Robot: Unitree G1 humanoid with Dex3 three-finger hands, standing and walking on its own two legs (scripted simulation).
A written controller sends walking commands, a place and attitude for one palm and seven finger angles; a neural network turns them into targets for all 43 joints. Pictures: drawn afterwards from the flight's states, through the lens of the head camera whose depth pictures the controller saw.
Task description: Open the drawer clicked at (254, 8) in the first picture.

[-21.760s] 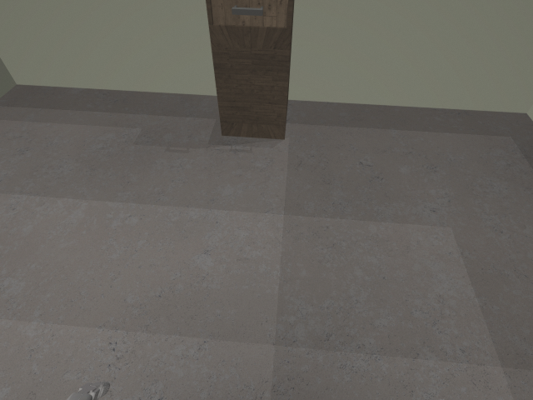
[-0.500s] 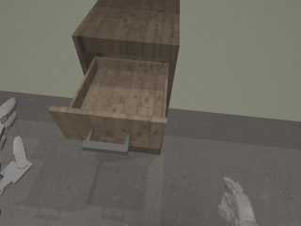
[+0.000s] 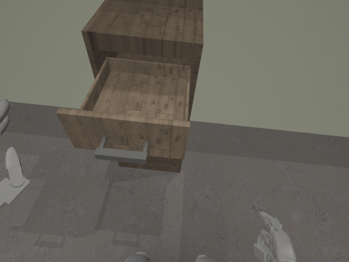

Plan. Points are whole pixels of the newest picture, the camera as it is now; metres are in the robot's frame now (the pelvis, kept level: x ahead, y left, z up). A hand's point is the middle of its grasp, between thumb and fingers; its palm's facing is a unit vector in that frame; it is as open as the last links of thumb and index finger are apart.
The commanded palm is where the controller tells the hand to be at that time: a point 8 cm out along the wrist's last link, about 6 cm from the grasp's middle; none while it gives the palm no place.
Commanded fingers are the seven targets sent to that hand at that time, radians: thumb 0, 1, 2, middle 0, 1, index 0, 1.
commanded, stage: step back with the hand held close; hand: left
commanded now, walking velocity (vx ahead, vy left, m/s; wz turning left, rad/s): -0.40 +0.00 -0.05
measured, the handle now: (123, 148) +0.40 +0.16 -0.02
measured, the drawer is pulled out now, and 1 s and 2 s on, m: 0.30 0.30 0.30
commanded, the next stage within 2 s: stop stepping back and stand still in 0.28 s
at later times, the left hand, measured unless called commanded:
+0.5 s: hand (34, 258) +0.11 +0.19 +0.17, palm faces +0.23 -0.84 -0.49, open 7.4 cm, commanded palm +0.04 +0.24 +0.19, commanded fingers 0.00 0.90 0.90 -0.20 -0.30 -0.20 -0.30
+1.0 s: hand out of the picture +0.04 +0.19 +0.18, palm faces +0.35 -0.80 -0.48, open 7.4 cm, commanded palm -0.02 +0.23 +0.19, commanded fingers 0.00 0.90 0.90 -0.20 -0.30 -0.20 -0.30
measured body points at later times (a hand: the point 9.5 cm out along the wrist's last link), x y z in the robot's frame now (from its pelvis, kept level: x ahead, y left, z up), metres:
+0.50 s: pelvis -0.10 -0.03 +0.01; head -0.05 -0.01 +0.46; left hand +0.09 +0.23 +0.19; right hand +0.09 -0.28 -0.05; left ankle -0.07 +0.07 -0.72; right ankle -0.11 -0.12 -0.71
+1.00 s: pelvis -0.15 -0.05 +0.01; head -0.15 -0.05 +0.46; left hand +0.01 +0.23 +0.20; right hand -0.02 -0.30 -0.08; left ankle -0.16 +0.09 -0.72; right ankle -0.12 -0.12 -0.72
